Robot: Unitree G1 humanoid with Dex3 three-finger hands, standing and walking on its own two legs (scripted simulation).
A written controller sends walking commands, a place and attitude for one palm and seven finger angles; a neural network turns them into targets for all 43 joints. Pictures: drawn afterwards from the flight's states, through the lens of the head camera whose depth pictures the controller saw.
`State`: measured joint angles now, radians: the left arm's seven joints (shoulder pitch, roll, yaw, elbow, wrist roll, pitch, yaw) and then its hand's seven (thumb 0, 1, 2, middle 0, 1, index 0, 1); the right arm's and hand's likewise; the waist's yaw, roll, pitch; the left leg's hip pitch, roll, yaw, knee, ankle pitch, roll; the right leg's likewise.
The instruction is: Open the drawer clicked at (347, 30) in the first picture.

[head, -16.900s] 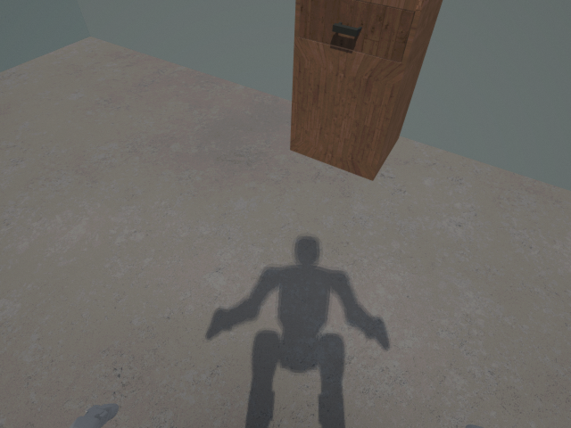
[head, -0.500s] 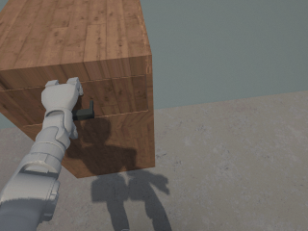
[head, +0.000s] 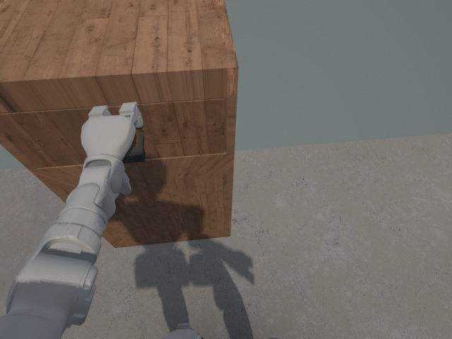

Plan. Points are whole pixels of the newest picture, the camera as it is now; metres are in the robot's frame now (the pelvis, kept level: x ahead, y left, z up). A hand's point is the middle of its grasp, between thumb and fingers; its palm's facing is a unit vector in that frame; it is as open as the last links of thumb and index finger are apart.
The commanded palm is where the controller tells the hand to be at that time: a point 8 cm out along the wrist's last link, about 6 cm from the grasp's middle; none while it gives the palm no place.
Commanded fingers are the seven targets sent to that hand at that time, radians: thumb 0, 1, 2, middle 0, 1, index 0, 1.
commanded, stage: lower the fingers behind the handle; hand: left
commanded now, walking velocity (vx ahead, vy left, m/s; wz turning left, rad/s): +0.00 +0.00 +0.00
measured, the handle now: (120, 147) +0.50 +0.23 -0.01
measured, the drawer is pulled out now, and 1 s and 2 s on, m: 0.00 0.00 0.00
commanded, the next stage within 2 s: lift the fingers back up to retry in 1.36 s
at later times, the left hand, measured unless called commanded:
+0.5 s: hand (115, 169) +0.44 +0.22 +0.00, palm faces -0.03 -0.05 -1.00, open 13.8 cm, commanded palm +0.44 +0.22 +0.05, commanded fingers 0.00 -0.50 0.30 -0.30 -1.20 -0.30 -1.20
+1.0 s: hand (118, 163) +0.45 +0.22 +0.00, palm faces -0.04 -0.02 -1.00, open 13.7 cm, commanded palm +0.44 +0.21 +0.02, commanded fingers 0.00 -0.50 0.30 -0.30 -1.20 -0.30 -1.20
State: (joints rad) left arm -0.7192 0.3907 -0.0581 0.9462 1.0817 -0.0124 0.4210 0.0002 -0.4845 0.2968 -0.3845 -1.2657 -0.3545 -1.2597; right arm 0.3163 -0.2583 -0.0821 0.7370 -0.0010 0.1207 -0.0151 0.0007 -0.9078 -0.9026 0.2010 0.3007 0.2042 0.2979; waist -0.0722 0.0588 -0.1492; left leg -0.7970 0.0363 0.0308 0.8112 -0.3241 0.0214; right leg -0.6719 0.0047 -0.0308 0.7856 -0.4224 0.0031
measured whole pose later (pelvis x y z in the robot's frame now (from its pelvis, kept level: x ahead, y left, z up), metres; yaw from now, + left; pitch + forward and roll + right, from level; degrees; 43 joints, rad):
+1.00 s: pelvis -0.03 +0.01 -0.02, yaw -1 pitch +20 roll -3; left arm -0.85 0.45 -0.07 1.12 1.09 0.03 0.36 0.00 -0.49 0.30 -0.37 -1.28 -0.30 -1.29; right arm 0.34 -0.24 -0.03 0.69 0.00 0.10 -0.04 0.00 -0.91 -0.90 0.20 0.30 0.21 0.30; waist -0.12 0.05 -0.17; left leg -0.98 0.05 0.03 0.96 -0.34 0.04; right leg -0.85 0.01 -0.03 0.94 -0.44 0.01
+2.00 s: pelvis -0.01 +0.01 +0.00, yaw -1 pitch +18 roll -3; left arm -0.72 0.43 -0.05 0.95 1.05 0.03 0.32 0.00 -0.49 0.30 -0.34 -1.22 -0.37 -1.23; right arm 0.36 -0.24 -0.06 0.73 0.00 0.08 -0.04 0.00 -0.91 -0.90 0.20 0.30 0.21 0.30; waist -0.10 0.06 -0.14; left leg -0.82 0.04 0.04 0.84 -0.33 0.04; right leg -0.69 0.01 -0.01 0.79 -0.41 0.02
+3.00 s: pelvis +0.00 +0.00 +0.01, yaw +0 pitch +14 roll -1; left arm -0.63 0.43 -0.06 0.86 1.04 -0.04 0.27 0.00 -0.49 0.30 -0.32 -1.20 -0.31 -1.20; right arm 0.29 -0.25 -0.07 0.70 0.02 0.13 -0.04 0.00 -0.91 -0.90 0.20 0.30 0.21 0.30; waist -0.06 0.06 -0.13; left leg -0.68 0.03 0.04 0.75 -0.31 0.02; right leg -0.56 0.00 -0.02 0.73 -0.41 0.01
